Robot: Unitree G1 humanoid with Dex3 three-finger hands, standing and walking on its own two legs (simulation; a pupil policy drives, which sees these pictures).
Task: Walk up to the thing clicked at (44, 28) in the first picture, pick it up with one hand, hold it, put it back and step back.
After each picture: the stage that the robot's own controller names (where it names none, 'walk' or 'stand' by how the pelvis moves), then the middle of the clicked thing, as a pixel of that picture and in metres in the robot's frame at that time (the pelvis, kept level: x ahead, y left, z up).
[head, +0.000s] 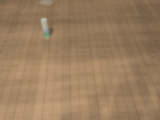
stand; (45, 28) +1.53 +0.41 -0.65
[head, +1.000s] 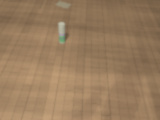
walk; (61, 33) +1.42 +0.17 -0.63
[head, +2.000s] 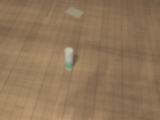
walk; (69, 59) +0.90 +0.12 -0.63
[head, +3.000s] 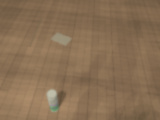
walk; (53, 101) +0.58 +0.19 -0.64
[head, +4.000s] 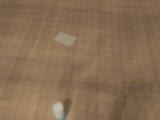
stand; (59, 113) +0.43 +0.15 -0.63
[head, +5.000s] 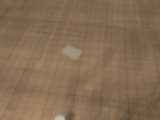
stand; out of the picture +0.40 +0.16 -0.65
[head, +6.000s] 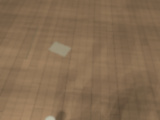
stand; out of the picture +0.37 +0.19 -0.65
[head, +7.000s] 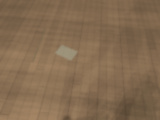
stand; out of the picture +0.34 +0.18 -0.65
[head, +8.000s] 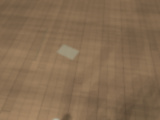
stand; out of the picture +0.37 +0.18 -0.66
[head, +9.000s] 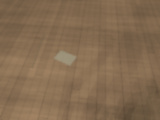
stand; out of the picture +0.34 +0.20 -0.66
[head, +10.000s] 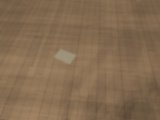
stand; out of the picture +0.33 +0.20 -0.66
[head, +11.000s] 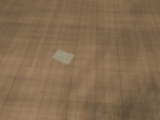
stand; out of the picture +0.33 +0.20 -0.66
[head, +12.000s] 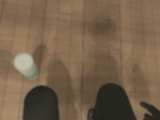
go down; (28, 68) +0.40 +0.21 -0.33
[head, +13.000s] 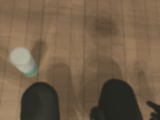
go down; (26, 64) +0.41 +0.22 -0.28
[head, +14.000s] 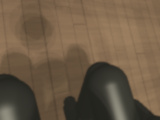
close in; out of the picture +0.40 +0.27 -0.16
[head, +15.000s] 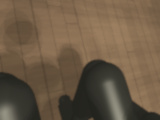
close; out of the picture +0.41 +0.28 -0.16
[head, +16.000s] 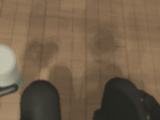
lift; (5, 74) +0.33 +0.24 -0.03
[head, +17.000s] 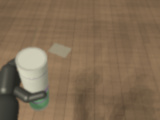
hold; (36, 84) +0.31 +0.14 +0.08
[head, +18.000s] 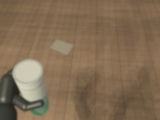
hold; (35, 93) +0.30 +0.16 +0.04
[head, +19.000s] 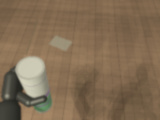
hold; (38, 89) +0.31 +0.15 +0.03
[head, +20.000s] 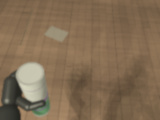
crouch; (36, 93) +0.31 +0.16 -0.01
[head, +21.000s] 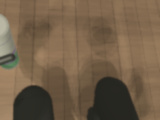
lower; (2, 47) +0.44 +0.21 -0.05
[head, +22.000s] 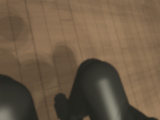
lower; out of the picture +0.41 +0.28 -0.16
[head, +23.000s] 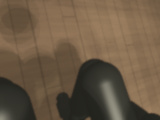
lower; out of the picture +0.41 +0.27 -0.16
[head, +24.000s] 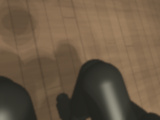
lower; out of the picture +0.40 +0.28 -0.16
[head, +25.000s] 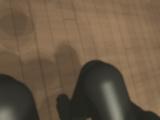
lower; out of the picture +0.39 +0.28 -0.16
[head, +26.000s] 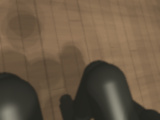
open; out of the picture +0.39 +0.26 -0.16
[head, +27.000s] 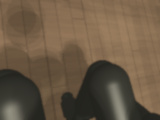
rise; out of the picture +0.38 +0.26 -0.16
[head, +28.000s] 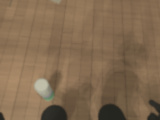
walk; (45, 90) +0.39 +0.20 -0.45
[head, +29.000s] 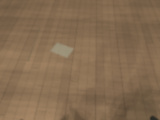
stand; out of the picture +0.35 +0.19 -0.59
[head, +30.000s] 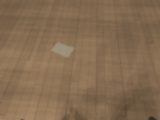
stand; out of the picture +0.34 +0.18 -0.60
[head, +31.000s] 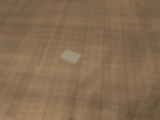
stand; out of the picture +0.37 +0.17 -0.65
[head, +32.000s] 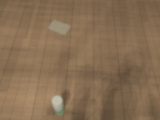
walk; (58, 105) +0.42 +0.14 -0.64
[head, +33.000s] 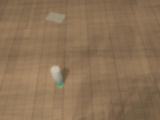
walk; (57, 77) +0.67 +0.24 -0.63
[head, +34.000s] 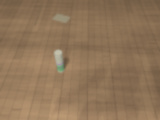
stand; (59, 61) +0.97 +0.23 -0.63
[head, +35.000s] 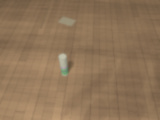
stand; (63, 65) +0.95 +0.19 -0.66
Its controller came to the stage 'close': yes
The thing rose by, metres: 0.67
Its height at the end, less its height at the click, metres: +0.00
